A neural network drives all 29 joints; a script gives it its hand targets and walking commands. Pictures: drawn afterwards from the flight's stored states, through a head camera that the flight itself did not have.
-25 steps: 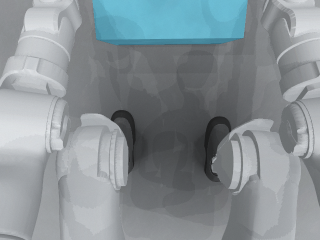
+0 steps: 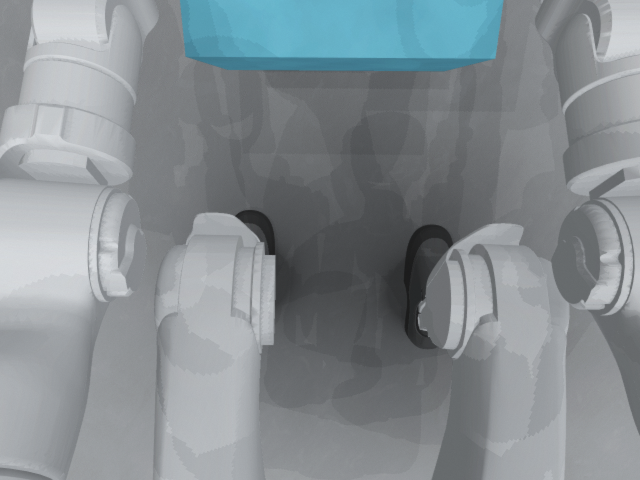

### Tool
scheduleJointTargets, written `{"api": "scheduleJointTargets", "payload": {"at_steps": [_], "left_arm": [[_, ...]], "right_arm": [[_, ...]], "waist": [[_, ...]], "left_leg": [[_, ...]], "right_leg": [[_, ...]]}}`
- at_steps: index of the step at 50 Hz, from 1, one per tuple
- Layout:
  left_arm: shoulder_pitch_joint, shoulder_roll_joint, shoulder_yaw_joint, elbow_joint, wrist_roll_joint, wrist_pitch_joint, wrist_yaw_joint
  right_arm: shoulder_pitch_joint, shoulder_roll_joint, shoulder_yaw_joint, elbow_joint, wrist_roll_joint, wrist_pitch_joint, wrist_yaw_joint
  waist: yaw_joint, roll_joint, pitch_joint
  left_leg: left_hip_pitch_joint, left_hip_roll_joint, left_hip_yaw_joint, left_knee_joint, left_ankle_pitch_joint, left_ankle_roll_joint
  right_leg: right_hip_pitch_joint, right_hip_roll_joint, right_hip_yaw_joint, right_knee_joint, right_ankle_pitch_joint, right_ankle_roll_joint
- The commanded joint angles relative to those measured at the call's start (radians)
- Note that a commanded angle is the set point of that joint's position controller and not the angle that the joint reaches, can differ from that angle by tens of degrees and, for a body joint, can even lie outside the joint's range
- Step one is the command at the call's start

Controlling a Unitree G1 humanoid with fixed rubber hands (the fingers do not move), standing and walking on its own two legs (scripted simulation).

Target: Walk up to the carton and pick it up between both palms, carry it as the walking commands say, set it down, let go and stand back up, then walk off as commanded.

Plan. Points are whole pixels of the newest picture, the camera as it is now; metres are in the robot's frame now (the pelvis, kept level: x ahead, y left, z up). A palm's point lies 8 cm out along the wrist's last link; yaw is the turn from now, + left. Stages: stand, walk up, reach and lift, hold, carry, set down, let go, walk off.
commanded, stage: reach and lift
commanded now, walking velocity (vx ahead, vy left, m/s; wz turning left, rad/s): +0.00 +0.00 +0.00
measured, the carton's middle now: out of the picture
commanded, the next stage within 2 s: none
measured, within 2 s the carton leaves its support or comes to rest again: neither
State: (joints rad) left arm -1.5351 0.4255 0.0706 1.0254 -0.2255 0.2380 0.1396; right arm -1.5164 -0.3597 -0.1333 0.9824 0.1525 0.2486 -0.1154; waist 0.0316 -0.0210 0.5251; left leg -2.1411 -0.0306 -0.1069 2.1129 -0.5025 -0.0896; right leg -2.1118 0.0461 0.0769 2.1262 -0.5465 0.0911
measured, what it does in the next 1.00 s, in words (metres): rises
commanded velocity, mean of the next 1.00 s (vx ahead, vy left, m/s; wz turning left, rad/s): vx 0.00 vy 0.00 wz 0.00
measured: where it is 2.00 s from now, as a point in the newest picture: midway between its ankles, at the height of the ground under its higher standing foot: (338, 299)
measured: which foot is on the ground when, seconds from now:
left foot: down 0.00-1.00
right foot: down 0.00-1.00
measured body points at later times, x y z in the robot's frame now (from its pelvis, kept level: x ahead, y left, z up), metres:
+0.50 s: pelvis -0.01 +0.00 +0.03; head +0.35 +0.03 +0.29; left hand +0.56 +0.20 -0.11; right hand +0.57 -0.15 -0.10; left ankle +0.14 +0.15 -0.36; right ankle +0.13 -0.14 -0.36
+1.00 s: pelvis -0.02 +0.00 +0.08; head +0.33 +0.01 +0.35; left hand +0.54 +0.20 -0.04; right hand +0.55 -0.15 -0.04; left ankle +0.14 +0.15 -0.36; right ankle +0.13 -0.14 -0.36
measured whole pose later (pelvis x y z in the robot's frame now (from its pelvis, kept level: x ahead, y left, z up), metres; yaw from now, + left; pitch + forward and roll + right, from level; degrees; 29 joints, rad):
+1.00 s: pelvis -0.02 +0.00 +0.08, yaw +1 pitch +25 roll +0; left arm -1.40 0.29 0.24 0.75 -0.07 0.40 0.24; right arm -1.38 -0.24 -0.27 0.71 0.02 0.41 -0.22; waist 0.01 -0.02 0.52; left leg -1.84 -0.08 -0.12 1.85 -0.44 -0.11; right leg -1.82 0.08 0.10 1.88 -0.49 0.10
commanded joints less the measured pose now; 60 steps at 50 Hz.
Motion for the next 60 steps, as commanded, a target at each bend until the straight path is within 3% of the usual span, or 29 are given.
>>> {"api": "scheduleJointTargets", "payload": {"at_steps": [1, 10, 15, 22, 32, 42, 52, 60], "left_arm": [[-0.736, -0.959, -0.266, -0.444, -0.1, -0.056, -0.332], [-0.723, -0.995, -0.307, -0.493, -0.101, -0.035, -0.323], [-0.688, -1.038, -0.307, -0.483, -0.084, -0.014, -0.32], [-0.654, -1.089, -0.291, -0.475, -0.043, 0.01, -0.331], [-0.69, -1.124, -0.32, -0.576, -0.033, 0.049, -0.338], [-0.662, -1.168, -0.306, -0.55, -0.016, 0.09, -0.365], [-0.635, -1.198, -0.309, -0.577, -0.005, 0.114, -0.379], [-0.621, -1.224, -0.336, -0.611, -0.014, 0.128, -0.377]], "right_arm": [[-0.715, 0.951, 0.297, -0.374, 0.118, -0.054, 0.287], [-0.724, 0.941, 0.326, -0.468, 0.11, -0.041, 0.275], [-0.685, 0.966, 0.316, -0.444, 0.096, -0.02, 0.284], [-0.65, 1.012, 0.299, -0.421, 0.072, 0.005, 0.307], [-0.681, 1.061, 0.345, -0.497, 0.084, 0.038, 0.313], [-0.678, 1.12, 0.355, -0.513, 0.065, 0.081, 0.314], [-0.644, 1.169, 0.369, -0.533, 0.06, 0.109, 0.33], [-0.623, 1.181, 0.384, -0.559, 0.065, 0.121, 0.337]], "waist": [[0.011, 0.03, -2.001], [-0.008, 0.042, -2.161], [-0.02, 0.04, -2.159], [-0.018, 0.041, -2.186], [-0.014, 0.036, -2.366], [-0.01, 0.013, -2.385], [0.0, 0.016, -2.461], [-0.01, 0.029, -2.506]], "left_leg": [[0.771, -0.054, 0.228, -0.131, 0.37, 0.066], [0.846, -0.068, 0.226, -0.168, 0.362, 0.062], [0.862, -0.073, 0.222, -0.206, 0.321, 0.063], [0.878, -0.079, 0.218, -0.257, 0.291, 0.061], [0.951, -0.088, 0.222, -0.318, 0.289, 0.057], [0.92, -0.1, 0.238, -0.386, 0.218, 0.066], [0.988, -0.111, 0.232, -0.447, 0.237, 0.064], [1.067, -0.115, 0.222, -0.492, 0.241, 0.058]], "right_leg": [[0.632, 0.058, -0.209, -0.151, 0.341, -0.073], [0.702, 0.066, -0.214, -0.178, 0.345, -0.07], [0.673, 0.069, -0.223, -0.213, 0.299, -0.071], [0.653, 0.071, -0.221, -0.264, 0.264, -0.068], [0.755, 0.082, -0.217, -0.323, 0.272, -0.063], [0.854, 0.085, -0.203, -0.396, 0.232, -0.058], [0.92, 0.095, -0.199, -0.453, 0.252, -0.055], [0.963, 0.1, -0.196, -0.497, 0.253, -0.057]]}}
